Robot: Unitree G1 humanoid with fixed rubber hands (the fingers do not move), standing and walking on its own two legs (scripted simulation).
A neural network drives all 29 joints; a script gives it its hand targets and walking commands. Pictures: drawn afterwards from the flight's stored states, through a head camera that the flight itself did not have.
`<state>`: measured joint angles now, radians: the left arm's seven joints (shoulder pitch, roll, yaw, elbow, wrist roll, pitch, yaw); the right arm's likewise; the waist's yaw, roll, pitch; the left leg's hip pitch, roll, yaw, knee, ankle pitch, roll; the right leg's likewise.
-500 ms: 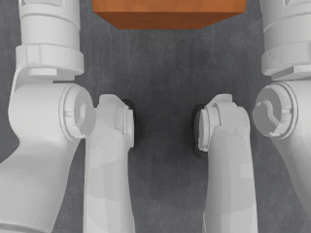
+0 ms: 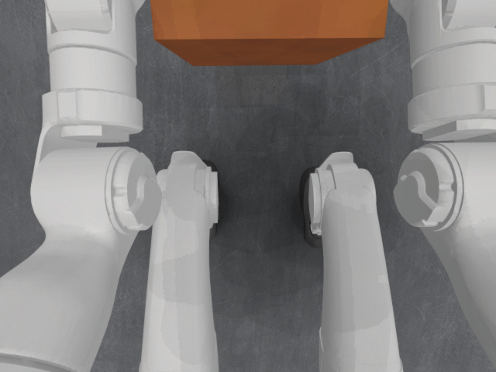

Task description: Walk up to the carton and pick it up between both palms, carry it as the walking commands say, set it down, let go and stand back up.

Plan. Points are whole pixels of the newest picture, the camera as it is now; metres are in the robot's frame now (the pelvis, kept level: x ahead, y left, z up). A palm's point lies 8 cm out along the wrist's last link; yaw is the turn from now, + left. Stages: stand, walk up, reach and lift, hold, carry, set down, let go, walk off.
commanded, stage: reach and lift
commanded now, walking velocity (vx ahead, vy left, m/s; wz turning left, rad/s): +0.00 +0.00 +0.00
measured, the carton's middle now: out of the picture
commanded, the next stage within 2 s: none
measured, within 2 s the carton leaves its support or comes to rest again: neither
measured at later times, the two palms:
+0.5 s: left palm out of the picture +0.55 +0.16 +0.00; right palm out of the picture +0.55 -0.14 -0.01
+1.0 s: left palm out of the picture +0.52 +0.16 +0.06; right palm out of the picture +0.53 -0.14 +0.06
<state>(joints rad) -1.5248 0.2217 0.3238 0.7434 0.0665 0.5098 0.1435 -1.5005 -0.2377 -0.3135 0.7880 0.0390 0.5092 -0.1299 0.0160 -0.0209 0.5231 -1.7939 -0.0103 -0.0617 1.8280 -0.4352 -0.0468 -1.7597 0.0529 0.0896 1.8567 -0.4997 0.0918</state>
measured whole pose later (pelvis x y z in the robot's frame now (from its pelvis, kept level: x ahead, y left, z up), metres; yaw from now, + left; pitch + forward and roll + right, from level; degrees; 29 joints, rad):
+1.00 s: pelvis +0.00 +0.00 +0.11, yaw +1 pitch +13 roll +0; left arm -1.26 0.14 0.32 0.62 0.08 0.52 0.14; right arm -1.26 -0.16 -0.31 0.69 0.03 0.52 -0.13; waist 0.01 -0.02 0.52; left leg -1.31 -0.01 -0.06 1.46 -0.38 -0.05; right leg -1.28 0.05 0.09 1.50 -0.44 0.07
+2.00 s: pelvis +0.09 +0.00 +0.24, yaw +2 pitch +15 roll +0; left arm -0.66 -0.11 0.44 0.65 0.32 0.48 0.05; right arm -0.68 0.09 -0.45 0.69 -0.22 0.52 -0.04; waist 0.00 -0.02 -0.12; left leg -0.85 -0.01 -0.06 0.87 -0.28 -0.04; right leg -0.82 0.02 0.10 0.90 -0.34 0.05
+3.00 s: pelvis +0.12 +0.00 +0.29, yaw +2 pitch -2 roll +0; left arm -0.38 -0.17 0.32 0.38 0.31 0.73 0.04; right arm -0.42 0.13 -0.31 0.47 -0.22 0.74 -0.01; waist 0.00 -0.02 -0.11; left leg -0.28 0.00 -0.06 0.52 -0.20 -0.03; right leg -0.25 0.00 0.10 0.53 -0.25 0.04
